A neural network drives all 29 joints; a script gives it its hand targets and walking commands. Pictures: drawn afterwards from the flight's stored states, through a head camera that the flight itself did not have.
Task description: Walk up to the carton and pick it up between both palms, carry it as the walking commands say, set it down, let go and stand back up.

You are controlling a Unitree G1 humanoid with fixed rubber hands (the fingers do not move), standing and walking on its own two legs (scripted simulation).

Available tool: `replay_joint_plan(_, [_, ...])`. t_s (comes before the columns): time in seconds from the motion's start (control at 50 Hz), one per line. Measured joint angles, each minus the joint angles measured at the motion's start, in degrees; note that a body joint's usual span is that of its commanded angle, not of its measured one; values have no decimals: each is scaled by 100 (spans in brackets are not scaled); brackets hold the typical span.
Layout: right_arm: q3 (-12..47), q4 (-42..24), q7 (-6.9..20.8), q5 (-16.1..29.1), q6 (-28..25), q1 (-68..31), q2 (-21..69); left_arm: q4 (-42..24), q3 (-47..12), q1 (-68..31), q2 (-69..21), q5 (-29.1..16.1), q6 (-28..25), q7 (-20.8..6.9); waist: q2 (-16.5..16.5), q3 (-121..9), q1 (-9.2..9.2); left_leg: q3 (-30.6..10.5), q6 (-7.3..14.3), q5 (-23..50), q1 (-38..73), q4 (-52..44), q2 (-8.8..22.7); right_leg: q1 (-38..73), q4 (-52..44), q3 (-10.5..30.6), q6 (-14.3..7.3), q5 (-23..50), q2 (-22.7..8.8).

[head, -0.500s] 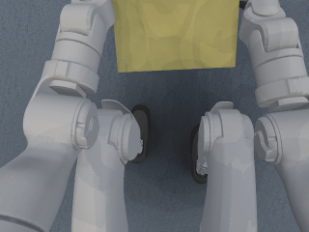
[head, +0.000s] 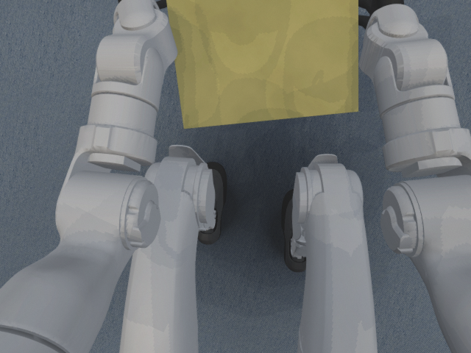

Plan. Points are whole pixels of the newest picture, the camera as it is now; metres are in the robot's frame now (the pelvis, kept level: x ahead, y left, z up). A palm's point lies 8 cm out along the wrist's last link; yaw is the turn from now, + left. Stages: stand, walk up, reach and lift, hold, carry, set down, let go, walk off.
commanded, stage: reach and lift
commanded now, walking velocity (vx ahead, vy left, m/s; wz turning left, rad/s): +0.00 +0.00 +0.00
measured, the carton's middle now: (258, 44) +0.52 +0.00 -0.15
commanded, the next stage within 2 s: none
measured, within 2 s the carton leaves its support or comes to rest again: neither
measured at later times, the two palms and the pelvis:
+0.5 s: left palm out of the picture +0.52 +0.16 +0.00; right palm out of the picture +0.52 -0.14 -0.02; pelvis -0.01 +0.00 +0.05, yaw -1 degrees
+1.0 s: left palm out of the picture +0.50 +0.17 +0.07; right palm out of the picture +0.51 -0.13 +0.05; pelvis -0.01 +0.01 +0.11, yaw -1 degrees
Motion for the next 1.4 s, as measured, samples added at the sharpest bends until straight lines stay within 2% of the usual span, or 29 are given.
replay_joint_plan(0.56, [-111, -236, -12, -58, 271, 202, 131, -368, 156, 225, -119, 230, 361, -52, -15, -2, 79, -98, 0, 244, 1157, -1123, -49, 1121, -1213, 1, 20, 363, 20])
replay_joint_plan(1.4, [-127, -399, 7, -116, 284, 991, 371, -626, 156, 1030, -402, 300, 400, -36, -15, -12, 105, -162, -1, 485, 3453, -2976, -105, 3358, -3137, 92, 30, 734, 19])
